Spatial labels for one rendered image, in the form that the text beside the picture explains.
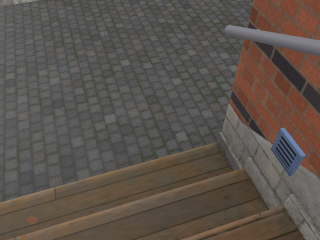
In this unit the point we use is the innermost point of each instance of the stairs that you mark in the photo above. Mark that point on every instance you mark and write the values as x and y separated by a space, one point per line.
189 195

